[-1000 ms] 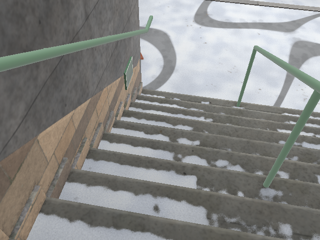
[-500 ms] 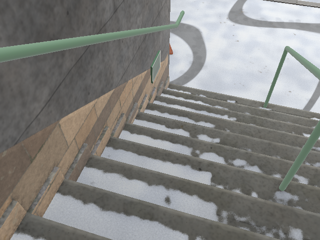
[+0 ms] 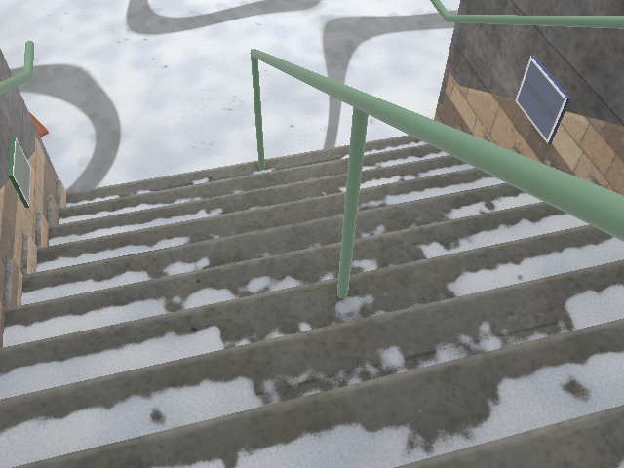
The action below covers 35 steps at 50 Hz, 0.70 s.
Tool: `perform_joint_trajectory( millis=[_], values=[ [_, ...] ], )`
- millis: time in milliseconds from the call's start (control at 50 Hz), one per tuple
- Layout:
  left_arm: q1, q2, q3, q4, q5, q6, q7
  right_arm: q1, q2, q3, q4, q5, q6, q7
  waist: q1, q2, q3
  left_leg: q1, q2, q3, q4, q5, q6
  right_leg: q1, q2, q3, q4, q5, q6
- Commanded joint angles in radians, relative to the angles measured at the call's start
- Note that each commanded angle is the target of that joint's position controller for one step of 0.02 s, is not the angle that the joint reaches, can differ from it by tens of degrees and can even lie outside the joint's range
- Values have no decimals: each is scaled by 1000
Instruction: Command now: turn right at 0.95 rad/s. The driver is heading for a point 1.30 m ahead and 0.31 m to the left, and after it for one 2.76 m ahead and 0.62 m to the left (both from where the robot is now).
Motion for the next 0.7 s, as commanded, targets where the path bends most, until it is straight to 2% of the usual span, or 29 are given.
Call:
perform_joint_trajectory(
  millis=[20, 60, 80, 100, 120, 140, 160, 180, 200, 220, 240, 260, 280, 300, 320, 340, 360, 400, 440, 480, 520, 540, 560, 600, 620, 640, 660, 680, 700],
  values=[
    [-14, 81, 41, -78, -15, -10, 13, -23, -184, -79, -65, -6, -24, -8, -12, 134, -9, 144, 371, -218, -125, 237, 206, -16, 14, -22, -81, -41, -39],
    [-24, 56, 37, -77, -20, -2, 18, -6, -194, -92, -40, -6, -15, -6, -21, 93, 12, 197, 410, -216, -96, 97, 156, 20, 36, -26, -303, 22, -65],
    [21, 69, 55, -55, -27, -9, 24, -10, -182, -90, -39, 16, -10, 11, 9, 76, 3, 159, 387, -183, -27, 32, 135, 147, 81, -73, -421, 185, -98],
    [80, 134, 93, -21, -46, -25, 40, -3, -112, -69, -52, 26, -3, 44, 41, 29, -42, -23, 311, -143, 87, -39, 77, 432, 118, -78, -492, 378, -161],
    [252, 280, 142, -6, -40, -39, 84, -54, 12, -35, -140, 0, -2, 63, 101, -201, -238, -348, 129, -26, 477, -442, -69, 852, -137, 265, -471, 853, -400],
    [382, 323, 149, -8, 11, -63, 88, -126, 22, -6, -221, 0, -5, 63, 166, -16, -382, -580, -11, -325, 519, -571, -98, 1036, -283, 567, -520, 643, -526],
    [410, 267, 145, 54, 19, -104, 88, -197, 28, 5, -220, 52, -4, 66, 208, 5, -164, -751, -28, -433, 561, -507, -101, 956, -267, 533, -547, 588, -452],
    [289, 193, 116, 59, -20, -118, 72, -106, -26, -5, -169, 69, -8, 64, 144, -36, -100, -742, 5, -445, 628, -438, -105, 794, -246, 420, -543, 580, -416],
    [134, 107, 78, 40, -85, -116, 45, 40, -89, -18, -59, 44, 0, 81, 58, -30, -61, -633, 70, -427, 687, -373, -113, 601, -200, 270, -520, 620, -354],
    [24, 115, 72, 3, -110, -111, 34, 142, -113, -21, -2, 32, 5, 101, 2, -93, -24, -480, 74, -389, 779, -316, -123, 351, -164, 199, -538, 615, -311],
    [-24, -64, 9, 8, -132, -45, 109, 154, 4, 14, 58, 87, 115, 89, 12, 49, -149, -255, -9, -421, 700, -153, -114, 350, -159, 148, -569, 771, -261],
    [-46, 6, 12, -10, -104, -20, 138, 165, 36, 33, 56, 106, 160, 86, -1, -2, -129, -173, -37, -387, 717, -34, -107, 262, -136, 50, -591, 709, -241],
    [-126, 190, 55, -37, -29, -77, 82, 278, -68, -7, 98, 57, 85, 169, -60, -100, 87, -136, -4, -396, 951, 82, -117, -79, -86, 7, -600, 443, -197],
    [-191, 200, 69, -38, -11, -91, 74, 287, -103, -28, 118, 70, 49, 195, -50, -24, 32, -143, -26, -403, 1007, 57, -131, -90, -95, -19, -617, 240, -196],
    [-139, 186, 68, -30, -24, -94, 76, 255, -110, -34, 101, 57, 30, 187, -7, -30, 14, -239, -28, -387, 987, 1, -125, -3, -127, 2, -607, 161, -235],
    [-36, 176, 64, 8, -14, -97, 82, 215, -100, -27, 93, 26, 19, 165, 58, -39, 24, -378, -10, -427, 1005, 10, -112, 133, -182, 63, -590, 187, -290],
    [29, 176, 68, 10, -19, -102, 94, 109, -115, -25, 44, 34, 11, 126, 115, -56, 1, -561, 5, -489, 988, -36, -122, 324, -267, 155, -608, 240, -355],
    [135, 140, 75, 54, -26, -113, 128, 45, -35, 12, 5, 47, 27, 82, 166, -14, -55, -717, 41, -540, 881, -1, -125, 543, -313, 195, -605, 294, -427],
    [135, 133, 83, 50, -36, -116, 154, 59, 22, 39, 8, 38, 48, 83, 154, 2, -61, -693, 45, -429, 777, -16, -149, 549, -269, 109, -617, 336, -403],
    [96, 137, 93, 17, -39, -112, 178, 64, 33, 45, 13, -8, 56, 100, 134, -46, -52, -627, 57, -335, 698, -71, -150, 499, -251, 24, -601, 407, -371],
    [190, 110, 85, 38, -11, -108, 189, 52, 52, 63, 39, -23, 57, 129, 167, -33, -23, -576, 95, -325, 585, -62, -121, 453, -295, 42, -706, -36, -341],
    [192, 109, 77, 30, 4, -113, 193, 52, 60, 64, 54, -40, 50, 144, 165, -75, -2, -523, 71, -290, 660, -29, -95, 379, -285, 42, -710, -175, -324],
    [127, 87, 71, 16, 35, -120, 197, 57, 55, 59, 60, -34, 40, 152, 126, -84, -18, -515, 63, -341, 795, 38, -68, 353, -317, 67, -702, -212, -307],
    [124, 103, 75, 36, -16, -136, 189, -71, 30, 56, 33, -4, 34, 156, 162, -59, 18, -563, 72, -302, 520, -85, -39, 456, -313, 3, -764, -346, -271],
    [124, 121, 74, 41, -20, -133, 189, -116, 54, 67, 28, 0, 31, 152, 174, -66, 27, -523, 70, -291, 472, -78, -35, 457, -304, -17, -760, -296, -247],
    [132, 121, 72, 44, 30, -129, 195, -88, 89, 72, 37, -8, 25, 151, 148, -37, 4, -468, 44, -292, 648, 37, -16, 412, -329, -22, -699, -212, -254],
    [114, 116, 70, 45, 60, -137, 193, -72, 88, 71, 45, -2, 27, 159, 120, -8, -14, -475, 58, -329, 627, 56, -4, 444, -335, -71, -676, -148, -250],
    [110, 116, 68, 59, 46, -140, 189, -114, 72, 68, 39, 4, 24, 160, 128, -32, -6, -490, 66, -328, 521, -16, 7, 502, -350, -72, -710, -176, -248],
    [155, 147, 76, 82, 2, -129, 188, -170, 44, 59, 26, -1, 16, 158, 170, -40, 23, -453, 30, -250, 397, -156, 15, 524, -343, -108, -740, -227, -240]
  ],
)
